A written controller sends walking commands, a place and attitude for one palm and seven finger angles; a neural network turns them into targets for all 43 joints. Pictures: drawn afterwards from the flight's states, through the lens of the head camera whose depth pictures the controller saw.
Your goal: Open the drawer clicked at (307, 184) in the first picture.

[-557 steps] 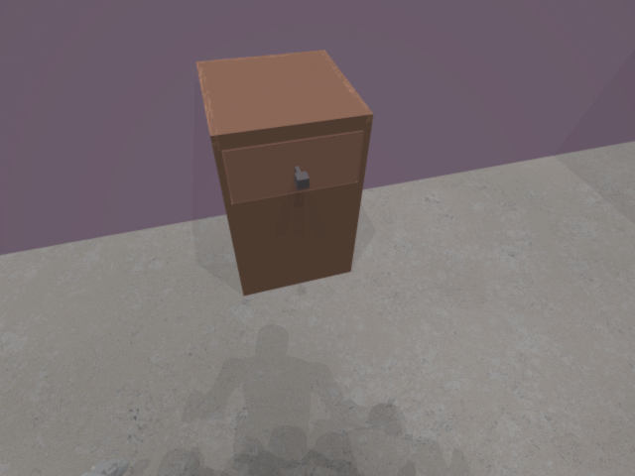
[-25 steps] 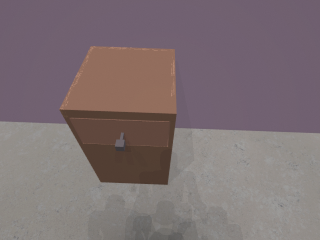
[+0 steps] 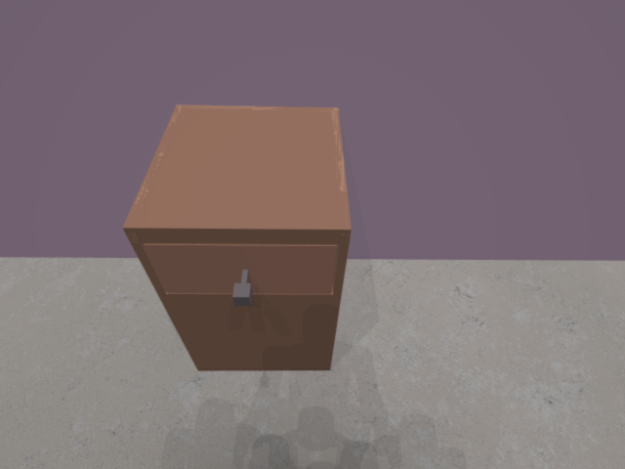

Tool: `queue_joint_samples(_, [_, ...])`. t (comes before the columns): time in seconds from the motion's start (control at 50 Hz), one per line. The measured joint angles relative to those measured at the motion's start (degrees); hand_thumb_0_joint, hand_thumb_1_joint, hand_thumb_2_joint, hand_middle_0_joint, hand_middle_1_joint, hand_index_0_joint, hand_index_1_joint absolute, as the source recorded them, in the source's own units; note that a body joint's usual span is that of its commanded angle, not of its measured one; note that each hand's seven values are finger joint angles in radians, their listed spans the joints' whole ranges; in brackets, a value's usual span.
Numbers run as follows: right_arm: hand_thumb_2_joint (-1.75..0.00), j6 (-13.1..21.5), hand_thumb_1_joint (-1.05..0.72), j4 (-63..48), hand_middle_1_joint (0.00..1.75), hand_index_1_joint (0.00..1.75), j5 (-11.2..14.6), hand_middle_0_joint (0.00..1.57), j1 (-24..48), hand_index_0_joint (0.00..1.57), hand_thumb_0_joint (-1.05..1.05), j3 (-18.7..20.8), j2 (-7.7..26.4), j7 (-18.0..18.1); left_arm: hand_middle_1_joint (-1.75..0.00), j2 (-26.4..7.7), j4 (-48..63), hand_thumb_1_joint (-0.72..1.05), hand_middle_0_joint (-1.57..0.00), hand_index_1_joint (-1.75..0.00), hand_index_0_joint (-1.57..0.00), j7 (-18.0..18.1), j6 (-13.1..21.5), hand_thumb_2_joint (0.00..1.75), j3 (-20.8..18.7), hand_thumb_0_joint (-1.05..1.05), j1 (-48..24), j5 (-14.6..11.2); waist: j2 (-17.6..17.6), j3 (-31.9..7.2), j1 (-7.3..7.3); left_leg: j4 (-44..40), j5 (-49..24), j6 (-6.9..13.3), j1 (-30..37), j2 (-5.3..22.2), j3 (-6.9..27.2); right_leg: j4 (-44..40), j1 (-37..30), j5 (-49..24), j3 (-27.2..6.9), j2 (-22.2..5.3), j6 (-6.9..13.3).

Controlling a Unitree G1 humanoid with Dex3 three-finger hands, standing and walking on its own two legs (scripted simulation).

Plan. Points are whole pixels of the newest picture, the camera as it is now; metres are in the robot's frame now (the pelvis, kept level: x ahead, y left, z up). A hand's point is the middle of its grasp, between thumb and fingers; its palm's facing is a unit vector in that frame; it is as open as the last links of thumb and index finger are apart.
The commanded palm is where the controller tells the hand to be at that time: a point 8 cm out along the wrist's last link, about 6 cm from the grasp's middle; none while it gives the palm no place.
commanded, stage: come to a stop and stand still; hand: left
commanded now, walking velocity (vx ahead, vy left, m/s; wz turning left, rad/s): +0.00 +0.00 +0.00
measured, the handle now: (243, 286) +0.50 +0.17 -0.21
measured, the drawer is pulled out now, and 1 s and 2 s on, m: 0.00 0.00 0.00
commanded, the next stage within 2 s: look again from close up in 1.00 s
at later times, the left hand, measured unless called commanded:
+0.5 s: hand out of the picture -0.03 +0.14 -0.18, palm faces +0.03 -0.99 -0.14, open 7.3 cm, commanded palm none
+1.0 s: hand out of the picture +0.00 +0.13 -0.18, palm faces +0.02 -0.99 -0.14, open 7.3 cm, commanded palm none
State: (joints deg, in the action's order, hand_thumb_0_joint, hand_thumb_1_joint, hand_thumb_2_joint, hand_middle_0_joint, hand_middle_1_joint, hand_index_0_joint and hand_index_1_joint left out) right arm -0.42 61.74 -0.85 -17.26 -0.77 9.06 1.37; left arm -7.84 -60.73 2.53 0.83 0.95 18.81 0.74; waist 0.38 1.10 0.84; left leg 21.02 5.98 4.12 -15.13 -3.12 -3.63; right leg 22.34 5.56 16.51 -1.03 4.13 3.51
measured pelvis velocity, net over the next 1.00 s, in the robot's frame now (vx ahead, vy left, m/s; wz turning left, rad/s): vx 0.05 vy -0.01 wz -0.02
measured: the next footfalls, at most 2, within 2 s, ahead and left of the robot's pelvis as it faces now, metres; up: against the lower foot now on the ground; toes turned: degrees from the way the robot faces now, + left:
none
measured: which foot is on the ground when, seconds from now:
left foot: down 0.00-1.00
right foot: down 0.00-1.00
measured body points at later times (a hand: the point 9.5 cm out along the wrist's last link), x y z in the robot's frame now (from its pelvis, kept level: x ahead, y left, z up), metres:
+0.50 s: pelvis +0.03 +0.01 +0.00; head +0.03 +0.01 +0.45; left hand -0.03 +0.20 -0.16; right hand +0.01 -0.21 -0.16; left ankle +0.06 +0.07 -0.74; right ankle -0.05 -0.08 -0.74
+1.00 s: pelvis +0.05 -0.01 +0.00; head +0.06 -0.01 +0.45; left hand +0.00 +0.18 -0.16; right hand +0.03 -0.22 -0.16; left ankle +0.06 +0.07 -0.74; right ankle -0.05 -0.08 -0.74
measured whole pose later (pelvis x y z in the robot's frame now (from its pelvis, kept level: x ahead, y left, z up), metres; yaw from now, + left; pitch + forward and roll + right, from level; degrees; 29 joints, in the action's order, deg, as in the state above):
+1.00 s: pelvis +0.05 -0.01 +0.00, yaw -1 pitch +0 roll +1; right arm 1.3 66.3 -0.6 -17.4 -1.7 6.9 2.5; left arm -5.2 -65.3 3.4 2.0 1.7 22.1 0.6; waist 2.0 0.3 -0.1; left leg 22.5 11.0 3.3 -11.8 -3.4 -4.3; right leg 20.4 0.8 19.5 -2.2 3.8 4.4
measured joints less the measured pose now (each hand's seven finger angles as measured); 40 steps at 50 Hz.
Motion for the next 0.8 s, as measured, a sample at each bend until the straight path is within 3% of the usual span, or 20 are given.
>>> queue_joint_samples(0.34, [-0.90,1.1,-0.91,3.2,0.30,0.30,0.1,0.20,-1.2,0.20,0.01,-0.7,-2.5,0.3,-0.30,2.0,-4.2,0.91,-0.19,-0.30,-0.20,0.3,0.6,0.90,0.7,0.01,3.1,0.0,0.8,-0.9,-0.48,-2.3,0.3,0.7,1.6,-1.4,-0.5,-1.0,-1.0,0.9,-0.6,-1.4,-0.7])
queue_joint_samples(0.8, [-0.90,1.8,-0.92,4.2,0.30,0.30,0.3,0.20,-0.1,0.20,0.01,-0.9,-2.0,1.1,-0.30,2.9,-4.8,0.91,-0.19,-0.30,-0.20,0.7,1.2,0.90,0.9,0.00,3.6,0.0,1.7,-1.1,-0.98,0.5,4.0,-0.2,2.9,-0.8,-0.6,-1.8,-3.9,2.6,-1.0,-0.8,0.2])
